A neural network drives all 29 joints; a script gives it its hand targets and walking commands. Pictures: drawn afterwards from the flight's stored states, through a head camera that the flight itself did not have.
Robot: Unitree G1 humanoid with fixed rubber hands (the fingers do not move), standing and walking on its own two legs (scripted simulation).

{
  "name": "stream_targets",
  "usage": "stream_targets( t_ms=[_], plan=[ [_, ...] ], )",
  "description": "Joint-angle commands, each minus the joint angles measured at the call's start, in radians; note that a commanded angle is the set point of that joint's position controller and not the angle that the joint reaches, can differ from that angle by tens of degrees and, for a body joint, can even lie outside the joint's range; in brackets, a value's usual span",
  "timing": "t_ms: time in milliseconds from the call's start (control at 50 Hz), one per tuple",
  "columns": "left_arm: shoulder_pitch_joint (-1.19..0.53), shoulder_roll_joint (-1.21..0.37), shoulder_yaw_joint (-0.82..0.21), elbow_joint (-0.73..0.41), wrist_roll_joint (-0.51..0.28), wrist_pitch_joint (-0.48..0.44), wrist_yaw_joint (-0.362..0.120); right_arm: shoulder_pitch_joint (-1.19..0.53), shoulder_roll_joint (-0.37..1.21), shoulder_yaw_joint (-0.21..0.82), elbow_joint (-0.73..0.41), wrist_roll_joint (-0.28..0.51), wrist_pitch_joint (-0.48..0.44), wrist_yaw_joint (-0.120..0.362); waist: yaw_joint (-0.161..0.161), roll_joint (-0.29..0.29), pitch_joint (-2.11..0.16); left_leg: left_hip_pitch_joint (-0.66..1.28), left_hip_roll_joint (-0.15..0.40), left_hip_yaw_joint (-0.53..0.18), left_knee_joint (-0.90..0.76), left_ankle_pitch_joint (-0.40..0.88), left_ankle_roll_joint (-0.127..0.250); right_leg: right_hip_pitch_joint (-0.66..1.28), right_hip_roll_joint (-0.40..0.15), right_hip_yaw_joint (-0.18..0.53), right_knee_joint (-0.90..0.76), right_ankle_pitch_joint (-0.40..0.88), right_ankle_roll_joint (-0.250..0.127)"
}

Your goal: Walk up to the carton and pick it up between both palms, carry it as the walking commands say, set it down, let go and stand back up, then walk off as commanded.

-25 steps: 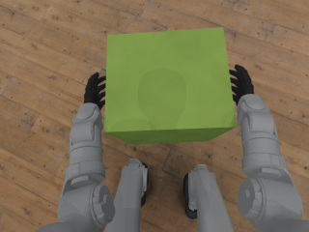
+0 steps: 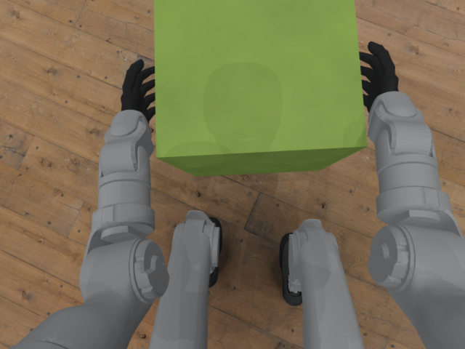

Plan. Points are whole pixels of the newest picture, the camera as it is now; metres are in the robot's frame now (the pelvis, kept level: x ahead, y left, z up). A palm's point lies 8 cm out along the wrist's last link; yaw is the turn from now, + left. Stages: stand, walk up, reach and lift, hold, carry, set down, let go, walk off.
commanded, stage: set down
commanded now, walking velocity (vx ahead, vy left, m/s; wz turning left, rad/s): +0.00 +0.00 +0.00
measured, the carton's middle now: (254, 101) +0.51 +0.02 -0.19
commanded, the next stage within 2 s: none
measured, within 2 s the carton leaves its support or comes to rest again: rests again in 1.10 s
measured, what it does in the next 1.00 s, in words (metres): lowers itself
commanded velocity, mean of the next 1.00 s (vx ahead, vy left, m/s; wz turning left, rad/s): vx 0.00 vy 0.00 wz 0.00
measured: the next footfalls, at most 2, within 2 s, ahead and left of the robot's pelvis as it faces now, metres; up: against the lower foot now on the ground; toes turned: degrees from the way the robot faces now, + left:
none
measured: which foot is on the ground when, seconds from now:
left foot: down 0.00-1.00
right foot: down 0.00-1.00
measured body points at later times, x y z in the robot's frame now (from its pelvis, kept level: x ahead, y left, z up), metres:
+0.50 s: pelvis -0.01 +0.00 -0.07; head +0.31 +0.01 +0.25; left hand +0.49 +0.21 -0.19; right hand +0.53 -0.17 -0.19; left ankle +0.12 +0.13 -0.49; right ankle +0.08 -0.12 -0.49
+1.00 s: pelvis -0.01 +0.00 -0.13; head +0.34 +0.00 +0.15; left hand +0.51 +0.21 -0.28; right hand +0.55 -0.18 -0.28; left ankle +0.12 +0.13 -0.49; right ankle +0.08 -0.12 -0.49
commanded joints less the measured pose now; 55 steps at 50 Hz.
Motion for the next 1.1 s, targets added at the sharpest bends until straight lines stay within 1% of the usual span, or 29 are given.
stream_targets(
  t_ms=[0,180,360,820,980,1020,1080],
  plan=[
    [-0.691,-0.846,-0.54,-0.063,-0.168,-0.032,-0.238,-0.629,0.899,0.47,-0.09,0.175,-0.048,0.282,0.015,-0.002,-1.052,0.719,-0.12,0.099,-0.059,0.236,0.009,0.397,0.111,-0.093,-0.141,0.197,-0.014],
    [-0.78,-0.82,-0.537,-0.057,-0.189,-0.041,-0.212,-0.711,0.868,0.466,-0.079,0.189,-0.056,0.276,0.017,-0.006,-1.078,0.674,-0.114,0.111,0.021,0.22,0.008,0.319,0.103,-0.108,-0.063,0.17,-0.011],
    [-0.842,-0.78,-0.532,-0.051,-0.208,-0.056,-0.195,-0.774,0.837,0.473,-0.069,0.206,-0.068,0.262,0.022,-0.015,-1.081,0.615,-0.107,0.122,0.099,0.219,0.011,0.283,0.094,-0.113,0.014,0.174,-0.005],
    [-0.963,-0.652,-0.54,-0.006,-0.272,-0.129,-0.159,-0.899,0.732,0.511,-0.036,0.272,-0.131,0.204,0.027,-0.036,-1.017,0.484,-0.085,0.132,0.311,0.244,0.012,0.261,0.071,-0.093,0.219,0.237,-0.002],
    [-1.023,-0.621,-0.562,-0.022,-0.31,-0.154,-0.141,-0.957,0.711,0.541,-0.063,0.318,-0.148,0.184,0.031,-0.039,-1.072,0.516,-0.081,0.137,0.37,0.282,0.012,0.294,0.068,-0.094,0.278,0.273,0.0],
    [-1.023,-0.626,-0.563,-0.02,-0.318,-0.158,-0.138,-0.968,0.709,0.544,-0.073,0.325,-0.151,0.18,0.027,-0.04,-1.082,0.529,-0.082,0.137,0.38,0.292,0.013,0.292,0.069,-0.096,0.285,0.276,0.0],
    [-1.011,-0.637,-0.551,0.018,-0.314,-0.155,-0.142,-0.965,0.706,0.535,-0.051,0.316,-0.152,0.179,0.024,-0.049,-1.023,0.488,-0.081,0.136,0.386,0.268,0.015,0.267,0.066,-0.097,0.288,0.255,0.0]
  ],
)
